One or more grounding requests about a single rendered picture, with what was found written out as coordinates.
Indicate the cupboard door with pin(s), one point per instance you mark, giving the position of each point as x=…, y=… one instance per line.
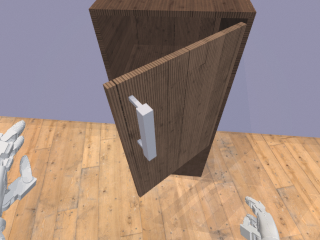
x=185, y=89

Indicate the robot right hand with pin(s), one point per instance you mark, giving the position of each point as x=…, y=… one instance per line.
x=259, y=227

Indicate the handle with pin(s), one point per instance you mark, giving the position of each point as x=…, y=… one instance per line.
x=145, y=117

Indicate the robot left hand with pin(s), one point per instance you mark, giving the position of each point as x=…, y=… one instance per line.
x=10, y=143

